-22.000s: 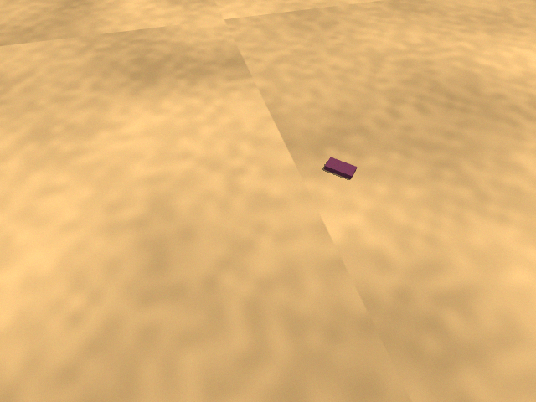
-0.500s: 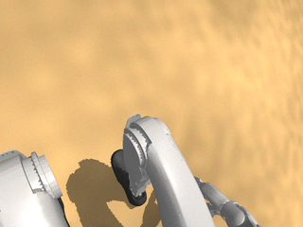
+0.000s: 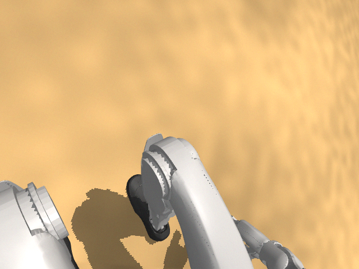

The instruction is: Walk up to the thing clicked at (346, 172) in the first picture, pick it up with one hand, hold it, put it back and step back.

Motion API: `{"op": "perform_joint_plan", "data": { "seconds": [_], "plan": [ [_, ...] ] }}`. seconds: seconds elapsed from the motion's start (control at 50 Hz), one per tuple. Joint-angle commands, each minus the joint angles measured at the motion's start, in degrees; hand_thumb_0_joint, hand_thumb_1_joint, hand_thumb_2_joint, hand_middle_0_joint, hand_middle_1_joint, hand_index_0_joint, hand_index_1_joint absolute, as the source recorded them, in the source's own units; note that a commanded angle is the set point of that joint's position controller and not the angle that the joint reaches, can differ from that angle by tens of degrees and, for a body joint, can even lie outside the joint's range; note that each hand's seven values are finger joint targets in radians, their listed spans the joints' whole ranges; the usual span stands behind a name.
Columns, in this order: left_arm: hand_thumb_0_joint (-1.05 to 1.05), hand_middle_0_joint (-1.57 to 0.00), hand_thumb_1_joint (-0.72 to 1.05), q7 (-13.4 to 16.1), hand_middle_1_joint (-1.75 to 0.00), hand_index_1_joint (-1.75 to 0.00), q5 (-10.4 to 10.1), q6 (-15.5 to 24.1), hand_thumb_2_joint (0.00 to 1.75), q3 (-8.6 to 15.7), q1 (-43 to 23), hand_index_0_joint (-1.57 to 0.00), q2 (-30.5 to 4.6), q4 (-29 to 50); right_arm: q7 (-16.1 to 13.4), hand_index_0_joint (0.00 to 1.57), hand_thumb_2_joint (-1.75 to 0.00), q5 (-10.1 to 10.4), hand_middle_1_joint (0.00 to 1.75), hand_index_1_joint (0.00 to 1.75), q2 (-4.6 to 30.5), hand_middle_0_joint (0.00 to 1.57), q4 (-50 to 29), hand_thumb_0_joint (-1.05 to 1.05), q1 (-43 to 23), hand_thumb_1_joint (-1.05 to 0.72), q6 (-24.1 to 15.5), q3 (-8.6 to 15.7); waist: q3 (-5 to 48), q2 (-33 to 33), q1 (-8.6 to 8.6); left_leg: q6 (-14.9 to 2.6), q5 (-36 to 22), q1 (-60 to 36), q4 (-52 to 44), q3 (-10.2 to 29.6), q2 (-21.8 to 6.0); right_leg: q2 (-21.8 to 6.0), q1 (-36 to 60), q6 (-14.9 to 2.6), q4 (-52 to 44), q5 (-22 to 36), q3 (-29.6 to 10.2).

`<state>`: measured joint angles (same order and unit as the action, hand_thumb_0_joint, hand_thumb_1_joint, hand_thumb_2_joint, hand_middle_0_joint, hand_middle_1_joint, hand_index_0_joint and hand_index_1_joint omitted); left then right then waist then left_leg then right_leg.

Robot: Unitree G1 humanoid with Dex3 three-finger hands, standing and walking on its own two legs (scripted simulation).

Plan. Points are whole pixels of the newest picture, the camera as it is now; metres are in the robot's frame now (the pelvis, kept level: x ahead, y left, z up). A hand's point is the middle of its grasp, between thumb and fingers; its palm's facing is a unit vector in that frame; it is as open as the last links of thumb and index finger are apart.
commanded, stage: rest palm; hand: left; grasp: from above
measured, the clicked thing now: out of the picture +0.44 +0.37 -0.29
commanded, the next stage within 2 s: close in 0.20 s
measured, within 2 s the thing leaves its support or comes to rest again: neither
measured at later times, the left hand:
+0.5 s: hand out of the picture +0.42 +0.35 -0.26, palm faces -0.45 -0.18 -0.88, open 13.3 cm
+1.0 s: hand out of the picture +0.43 +0.35 -0.26, palm faces -0.44 -0.18 -0.88, open 11.4 cm
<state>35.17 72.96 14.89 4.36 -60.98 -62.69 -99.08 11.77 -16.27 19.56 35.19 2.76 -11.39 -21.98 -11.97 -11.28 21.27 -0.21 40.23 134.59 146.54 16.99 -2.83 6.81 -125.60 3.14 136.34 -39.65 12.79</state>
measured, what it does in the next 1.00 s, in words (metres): stands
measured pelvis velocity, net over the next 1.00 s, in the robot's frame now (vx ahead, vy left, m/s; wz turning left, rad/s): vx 0.00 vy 0.00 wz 0.00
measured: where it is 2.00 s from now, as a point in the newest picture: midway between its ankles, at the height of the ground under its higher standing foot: (112, 241)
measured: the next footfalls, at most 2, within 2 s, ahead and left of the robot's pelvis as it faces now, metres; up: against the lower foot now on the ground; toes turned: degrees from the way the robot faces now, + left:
none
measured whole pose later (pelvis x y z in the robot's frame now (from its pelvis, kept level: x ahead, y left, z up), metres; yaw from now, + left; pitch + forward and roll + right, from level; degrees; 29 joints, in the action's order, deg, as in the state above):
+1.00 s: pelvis +0.00 +0.00 +0.00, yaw +0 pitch +25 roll -16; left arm 33.9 71.6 15.2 4.5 -60.3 -63.3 -98.3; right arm 11.7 -16.4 19.9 34.8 2.2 -11.0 -22.4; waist -12.8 -11.4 21.1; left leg 0.0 40.3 133.9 146.2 17.4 -3.0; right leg 7.0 -125.1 3.1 135.8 -39.3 13.2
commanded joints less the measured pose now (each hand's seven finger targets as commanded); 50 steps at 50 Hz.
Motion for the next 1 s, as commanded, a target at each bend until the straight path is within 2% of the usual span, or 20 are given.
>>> {"op": "perform_joint_plan", "data": {
  "seconds": [0.0, 0.06, 0.12, 0.14, 0.2, 0.22, 0.24, 0.38, 0.42, 0.48, 0.5, 0.58, 0.66, 0.68, 0.7, 0.72, 0.74, 0.78, 0.84, 0.98],
  "plan": [
    [0.0, -0.08, -0.5, 1.9, -1.0, -1.0, -1.1, -1.0, 0.95, -0.6, -12.3, -0.08, -11.3, 5.0, -0.5, 0.2, -0.9, 0.6, 0.3, 0.3, 19.6, 0.2, 0.7, 0.0, 9.1, -0.9, -0.6, 6.1, 34.9, 34.3, 3.56, 0.23, -12.4, -29.4, -14.8, -4.7, -2.6, 1.8, 18.2, -3.85, -11.4, 17.1, 4.9],
    [0.0, -0.07, -0.49, 1.5, -1.01, -1.01, -1.8, -1.0, 0.94, 0.8, -13.5, -0.08, -14.0, 7.1, -0.5, 0.2, -0.9, 1.1, 0.3, 0.3, 19.8, 0.2, 0.4, 0.0, 9.3, -0.9, -0.8, 6.2, 36.3, 34.5, 2.37, 0.18, -11.7, -29.3, -15.1, -4.6, -2.6, 1.5, 18.2, -3.99, -11.4, 16.1, 4.7],
    [0.0, -0.08, -0.49, 1.2, -1.01, -1.01, -2.1, -1.0, 0.94, 0.4, -10.7, -0.08, -12.4, 5.0, -0.6, 0.2, -0.9, 0.9, 0.3, 0.3, 19.8, 0.2, 0.6, 0.0, 8.8, -0.9, -0.5, 6.3, 36.5, 33.3, 2.58, 0.23, -12.1, -29.5, -15.1, -4.4, -2.9, 1.9, 19.2, -3.96, -11.8, 16.7, 4.8],
    [0.0, -0.07, -0.49, 0.7, -1.02, -1.01, -2.1, -0.8, 0.94, -1.1, -12.0, -0.08, -10.8, 6.1, -0.4, 0.2, -0.9, 1.1, 0.3, 0.3, 19.4, 0.2, 0.5, 0.0, 9.3, -0.9, -0.6, 6.2, 35.5, 33.2, 3.32, 0.07, -12.0, -28.5, -14.5, -4.7, -2.7, 1.8, 18.6, -3.85, -11.5, 16.8, 4.7],
    [0.0, -0.08, -0.48, 0.8, -1.01, -1.0, -2.2, -0.6, 0.94, 0.8, -12.0, -0.09, -13.0, 7.5, -0.3, 0.2, -0.9, 1.0, 0.3, 0.3, 19.5, 0.2, 1.0, 0.0, 9.6, -0.9, -0.5, 6.2, 38.2, 35.4, 2.14, 0.51, -15.0, -31.7, -15.1, -4.1, -2.8, 1.6, 19.4, -3.99, -10.9, 18.3, 5.1],
    [0.0, -0.08, -0.49, 0.7, -1.02, -1.01, -2.0, -0.3, 0.94, -0.3, -13.5, -0.08, -12.6, 9.1, -0.2, 0.2, -0.9, 1.1, 0.3, 0.3, 19.4, 0.2, 0.9, 0.0, 9.1, -0.9, -0.6, 6.1, 37.8, 36.0, 2.02, 0.49, -15.4, -31.6, -14.8, -4.1, -2.8, 1.7, 18.0, -3.96, -10.6, 18.7, 5.3],
    [0.0, -0.08, -0.49, 0.7, -1.01, -1.0, -2.0, -0.6, 0.94, 0.4, -9.6, -0.08, -12.0, 4.4, -0.2, 0.2, -0.9, 0.9, 0.3, 0.3, 19.5, 0.2, 0.9, 0.0, 8.8, -0.9, -0.3, 6.1, 35.9, 34.2, 2.53, 0.4, -14.2, -30.4, -15.3, -4.3, -2.8, 1.9, 19.3, -4.0, -11.4, 17.9, 5.1],
    [0.0, -0.14, -0.33, 1.7, -1.01, -0.97, -1.8, 0.5, 0.82, 0.5, -13.0, -0.18, -13.0, 7.5, -0.5, 0.2, -0.9, 0.6, 0.3, 0.3, 19.7, 0.2, 0.8, 0.0, 8.8, -0.89, -0.4, 5.8, 36.3, 34.3, 2.92, 0.15, -12.4, -29.9, -14.6, -4.7, -2.7, 1.8, 19.0, -3.78, -11.7, 16.9, 5.1],
    [0.0, -0.19, -0.29, 1.9, -0.96, -0.93, -1.7, 0.1, 0.8, 0.2, -10.3, -0.22, -11.9, 3.9, -0.6, 0.2, -0.9, 0.4, 0.3, 0.3, 19.6, 0.2, 0.6, 0.0, 8.7, -0.89, -0.2, 5.3, 34.8, 31.5, 3.73, -0.1, -11.2, -28.0, -14.4, -4.8, -2.9, 2.1, 20.0, -3.54, -12.7, 16.2, 4.9],
    [0.0, -0.2, -0.26, 2.2, -0.96, -0.92, -1.4, 0.2, 0.77, -0.1, -12.0, -0.23, -13.2, 5.5, -0.8, 0.2, -0.9, 0.5, 0.3, 0.3, 19.8, 0.2, 0.6, 0.0, 8.6, -0.89, -0.5, 5.6, 34.3, 32.9, 3.31, 0.05, -10.1, -28.3, -14.7, -4.9, -2.8, 1.8, 19.1, -3.79, -12.3, 15.2, 4.5],
    [0.0, -0.2, -0.26, 2.4, -0.96, -0.92, -1.7, 0.6, 0.77, 0.1, -15.5, -0.24, -13.9, 10.4, -0.9, 0.2, -0.9, 0.6, 0.3, 0.3, 19.9, 0.2, 0.8, 0.0, 8.7, -0.89, -0.6, 5.8, 37.3, 35.0, 2.66, 0.36, -11.6, -30.2, -15.3, -4.6, -2.9, 1.8, 19.4, -3.95, -12.0, 16.2, 4.9],
    [0.0, -0.25, -0.2, 2.3, -0.91, -0.88, -1.6, -0.7, 0.73, 0.2, -11.5, -0.28, -12.8, 4.3, -0.9, 0.2, -0.9, 0.6, 0.3, 0.3, 19.9, 0.2, 1.2, 0.0, 8.8, -0.89, -0.5, 5.7, 35.2, 33.5, 3.47, 0.36, -11.5, -29.0, -15.0, -4.4, -3.0, 1.9, 18.7, -3.74, -12.0, 16.3, 5.2],
    [0.0, -0.28, -0.16, 1.4, -0.88, -0.84, -1.8, -0.8, 0.69, -0.4, -14.7, -0.32, -13.1, 8.6, -0.8, 0.2, -0.9, 0.6, 0.3, 0.3, 19.8, 0.2, 0.7, 0.0, 8.9, -0.89, -0.6, 5.9, 36.7, 36.3, 2.94, 0.45, -13.4, -30.6, -15.0, -4.6, -2.8, 1.7, 18.7, -3.9, -11.7, 17.7, 5.0],
    [0.0, -0.29, -0.16, 1.3, -0.87, -0.83, -2.1, -1.7, 0.68, 0.5, -9.7, -0.33, -12.9, 2.4, -0.8, 0.2, -0.9, 0.5, 0.3, 0.3, 19.8, 0.2, 0.8, 0.0, 8.9, -0.89, -0.5, 5.6, 34.9, 33.1, 3.2, 0.3, -12.3, -29.3, -15.1, -4.4, -2.9, 1.8, 19.6, -3.78, -12.2, 17.0, 5.0],
    [0.0, -0.29, -0.15, 0.8, -0.85, -0.82, -2.0, -1.2, 0.68, -1.4, -12.6, -0.33, -11.8, 6.9, -0.6, 0.2, -0.9, 0.8, 0.3, 0.3, 19.9, 0.2, 0.6, 0.0, 8.7, -0.89, -0.6, 5.8, 34.5, 32.9, 3.45, 0.03, -12.3, -27.8, -14.3, -4.9, -2.8, 1.9, 19.0, -3.68, -12.2, 17.2, 4.6],
    [0.0, -0.3, -0.16, 1.1, -0.85, -0.82, -2.7, -1.3, 0.69, 0.4, -10.8, -0.33, -12.9, 4.4, -0.9, 0.2, -0.9, 0.7, 0.3, 0.3, 19.8, 0.2, 0.9, 0.0, 8.9, -0.89, -0.4, 5.8, 35.2, 32.2, 3.19, 0.05, -12.0, -28.4, -14.7, -4.8, -2.9, 2.0, 20.3, -3.64, -12.7, 17.1, 4.6],
    [0.0, -0.31, -0.12, 0.8, -0.85, -0.81, -2.6, -1.1, 0.67, -0.3, -12.0, -0.35, -12.8, 6.1, -0.7, 0.2, -0.9, 0.8, 0.3, 0.3, 19.7, 0.2, 0.5, 0.0, 9.2, -0.89, -0.4, 5.7, 35.1, 32.8, 3.1, -0.01, -12.1, -28.1, -14.7, -5.0, -2.7, 1.9, 20.1, -3.71, -12.7, 16.8, 4.4],
    [0.0, -0.33, -0.11, 0.6, -0.83, -0.79, -2.6, -0.8, 0.64, 0.9, -12.6, -0.37, -14.3, 8.1, -0.7, 0.2, -0.9, 0.9, 0.3, 0.3, 19.7, 0.2, 1.0, 0.0, 9.0, -0.89, -0.3, 5.8, 37.9, 34.9, 1.86, 0.39, -13.9, -30.7, -15.0, -4.1, -2.9, 1.7, 19.3, -3.9, -11.3, 17.5, 5.2],
    [0.0, -0.36, -0.06, 0.6, -0.8, -0.76, -2.5, -0.6, 0.61, 1.2, -10.0, -0.4, -13.5, 5.4, -0.6, 0.2, -0.9, 0.7, 0.3, 0.3, 19.4, 0.2, 0.6, 0.0, 8.3, -0.89, 0.1, 5.3, 37.6, 33.7, 2.38, 0.21, -14.8, -29.9, -14.7, -4.1, -3.0, 2.0, 20.4, -3.68, -11.6, 18.5, 5.3],
    [0.0, -0.44, 0.05, 1.3, -0.75, -0.7, -1.9, 0.4, 0.52, 0.8, -12.3, -0.49, -13.8, 7.5, -0.7, 0.2, -0.9, 0.0, 0.3, 0.3, 19.6, 0.2, 0.4, 0.0, 9.4, -0.89, 0.3, 5.3, 36.3, 33.1, 3.09, -0.13, -11.8, -28.2, -14.5, -5.1, -2.8, 2.1, 21.0, -3.68, -12.8, 16.7, 4.4]
  ]
}}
